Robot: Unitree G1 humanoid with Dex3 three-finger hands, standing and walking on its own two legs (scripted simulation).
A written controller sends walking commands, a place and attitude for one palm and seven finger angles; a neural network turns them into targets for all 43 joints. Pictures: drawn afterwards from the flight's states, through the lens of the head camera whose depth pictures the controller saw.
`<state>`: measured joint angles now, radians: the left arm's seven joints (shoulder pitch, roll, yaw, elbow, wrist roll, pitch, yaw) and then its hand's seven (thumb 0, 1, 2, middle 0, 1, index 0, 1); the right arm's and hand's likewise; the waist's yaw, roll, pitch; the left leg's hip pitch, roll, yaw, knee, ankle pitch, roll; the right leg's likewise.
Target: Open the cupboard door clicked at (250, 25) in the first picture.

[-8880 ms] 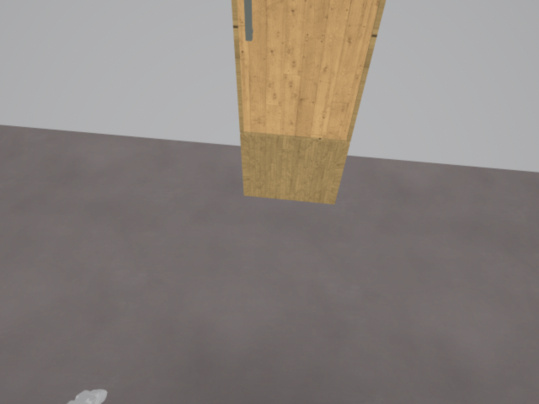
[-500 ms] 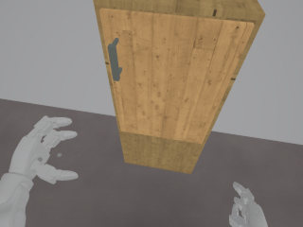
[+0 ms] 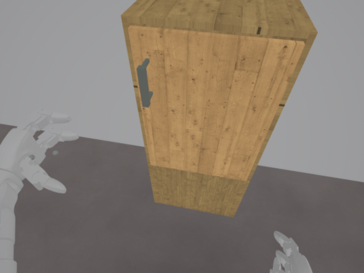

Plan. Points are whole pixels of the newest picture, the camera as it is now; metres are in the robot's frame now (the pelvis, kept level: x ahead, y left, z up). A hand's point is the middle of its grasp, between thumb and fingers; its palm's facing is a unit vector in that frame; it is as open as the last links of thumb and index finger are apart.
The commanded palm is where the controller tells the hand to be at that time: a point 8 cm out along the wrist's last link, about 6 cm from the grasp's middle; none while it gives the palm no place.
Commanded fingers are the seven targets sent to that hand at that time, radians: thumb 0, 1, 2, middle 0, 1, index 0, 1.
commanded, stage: raise the hand with hooked fingers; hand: left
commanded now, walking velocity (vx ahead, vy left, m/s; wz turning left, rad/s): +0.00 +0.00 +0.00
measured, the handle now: (146, 83) +0.57 +0.16 +0.11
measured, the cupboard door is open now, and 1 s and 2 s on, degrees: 0 0 0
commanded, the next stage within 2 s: move the hooked fingers beside the handle in 0.46 s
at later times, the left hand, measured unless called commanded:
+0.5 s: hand (69, 153) +0.29 +0.25 +0.14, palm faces -0.05 -1.00 -0.07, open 14.0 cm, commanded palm +0.26 +0.30 +0.14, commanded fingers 0.00 -0.50 0.30 -0.30 -1.20 -0.30 -1.20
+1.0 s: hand (90, 131) +0.36 +0.23 +0.14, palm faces -0.08 -1.00 -0.03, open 14.0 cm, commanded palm +0.33 +0.29 +0.13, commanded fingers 0.00 -0.50 0.30 -0.30 -1.20 -0.30 -1.20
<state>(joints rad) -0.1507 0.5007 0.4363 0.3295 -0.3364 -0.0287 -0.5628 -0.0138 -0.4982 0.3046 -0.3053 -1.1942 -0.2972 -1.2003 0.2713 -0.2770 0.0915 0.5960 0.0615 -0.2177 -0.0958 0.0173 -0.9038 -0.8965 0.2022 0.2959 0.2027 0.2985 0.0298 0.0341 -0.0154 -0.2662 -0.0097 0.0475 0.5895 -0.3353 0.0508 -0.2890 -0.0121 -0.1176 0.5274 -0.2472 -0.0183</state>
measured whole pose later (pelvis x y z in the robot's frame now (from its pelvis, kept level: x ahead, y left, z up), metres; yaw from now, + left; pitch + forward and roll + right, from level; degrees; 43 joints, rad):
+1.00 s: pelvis -0.01 -0.02 +0.00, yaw -1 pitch +3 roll +0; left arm -0.42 0.52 0.42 0.68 -0.29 -0.08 -0.56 -0.01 -0.50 0.30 -0.31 -1.20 -0.30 -1.20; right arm 0.29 -0.31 0.07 0.61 0.07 -0.18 -0.10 0.02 -0.91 -0.90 0.20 0.30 0.20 0.30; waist -0.02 0.03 -0.02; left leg -0.34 0.01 0.06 0.60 -0.33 0.02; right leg -0.38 0.01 -0.11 0.57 -0.25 -0.05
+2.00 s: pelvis +0.00 +0.00 -0.01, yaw -3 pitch +13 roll -2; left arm -0.94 0.65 0.42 1.20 -0.15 -0.23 -0.49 -0.01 -0.50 0.30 -0.30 -1.20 -0.30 -1.20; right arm 0.43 -0.31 0.06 0.65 0.03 -0.01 -0.06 0.01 -0.91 -0.90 0.20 0.30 0.20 0.30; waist -0.14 0.01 -0.05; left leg -0.56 0.01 0.08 0.70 -0.37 0.05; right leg -0.59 0.01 -0.09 0.63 -0.26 -0.02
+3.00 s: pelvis +0.02 +0.00 -0.02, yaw -3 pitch +16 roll -3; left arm -0.96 0.68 0.43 1.21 -0.13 -0.23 -0.47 -0.01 -0.50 0.30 -0.30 -1.20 -0.30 -1.20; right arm 0.41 -0.30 0.06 0.60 0.03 0.07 -0.05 0.01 -0.91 -0.90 0.20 0.30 0.20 0.30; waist -0.16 0.02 -0.07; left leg -0.62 0.03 0.07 0.75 -0.41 0.05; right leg -0.64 0.02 -0.09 0.65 -0.29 -0.02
